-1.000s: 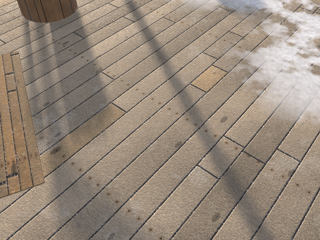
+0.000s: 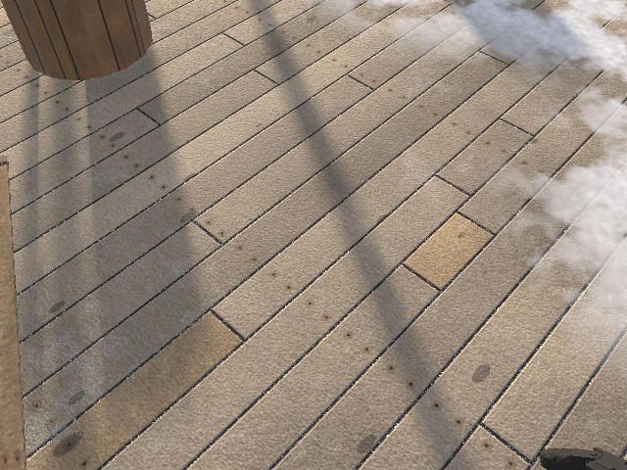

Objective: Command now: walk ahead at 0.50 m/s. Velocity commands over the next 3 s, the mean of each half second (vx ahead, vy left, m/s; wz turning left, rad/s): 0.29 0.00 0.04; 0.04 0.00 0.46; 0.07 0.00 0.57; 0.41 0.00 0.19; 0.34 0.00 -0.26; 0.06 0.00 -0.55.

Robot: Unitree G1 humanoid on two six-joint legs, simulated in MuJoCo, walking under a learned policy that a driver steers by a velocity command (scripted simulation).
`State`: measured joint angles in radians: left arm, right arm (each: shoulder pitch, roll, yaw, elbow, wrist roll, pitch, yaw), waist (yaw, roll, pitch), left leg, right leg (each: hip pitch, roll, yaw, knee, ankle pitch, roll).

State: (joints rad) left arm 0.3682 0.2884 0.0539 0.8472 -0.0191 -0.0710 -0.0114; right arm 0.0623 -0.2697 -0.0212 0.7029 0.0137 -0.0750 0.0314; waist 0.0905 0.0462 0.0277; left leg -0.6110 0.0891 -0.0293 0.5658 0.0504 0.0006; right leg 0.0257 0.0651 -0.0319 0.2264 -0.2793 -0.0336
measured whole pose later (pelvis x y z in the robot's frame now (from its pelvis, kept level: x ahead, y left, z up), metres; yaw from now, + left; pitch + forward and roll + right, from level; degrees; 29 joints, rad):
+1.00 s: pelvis +0.23 +0.07 +0.00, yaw +18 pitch +1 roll -2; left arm 0.08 0.31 0.09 0.83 0.00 0.03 0.05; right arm 0.21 -0.30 -0.08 0.74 -0.01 0.03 0.00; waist -0.01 -0.04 0.06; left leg -0.32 -0.02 -0.01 0.55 -0.26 0.05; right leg -0.50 -0.04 -0.01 1.00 -0.48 0.05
